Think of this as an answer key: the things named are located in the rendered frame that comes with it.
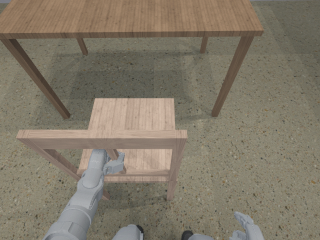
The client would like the left robot thigh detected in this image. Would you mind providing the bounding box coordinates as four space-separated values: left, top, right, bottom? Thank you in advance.
112 226 144 240

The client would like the robot right hand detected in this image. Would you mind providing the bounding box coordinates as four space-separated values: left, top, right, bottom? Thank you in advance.
229 211 265 240

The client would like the right robot foot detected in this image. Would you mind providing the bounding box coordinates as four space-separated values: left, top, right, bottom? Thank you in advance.
181 230 193 240

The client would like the table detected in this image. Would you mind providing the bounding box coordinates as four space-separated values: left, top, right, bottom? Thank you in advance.
0 0 264 119

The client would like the chair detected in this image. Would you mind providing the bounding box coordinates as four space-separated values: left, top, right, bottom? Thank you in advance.
16 98 188 201

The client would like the left robot forearm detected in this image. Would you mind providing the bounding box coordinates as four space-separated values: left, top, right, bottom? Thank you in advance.
42 168 105 240

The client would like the robot left hand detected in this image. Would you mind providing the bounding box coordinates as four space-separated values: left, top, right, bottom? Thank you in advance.
87 149 125 176

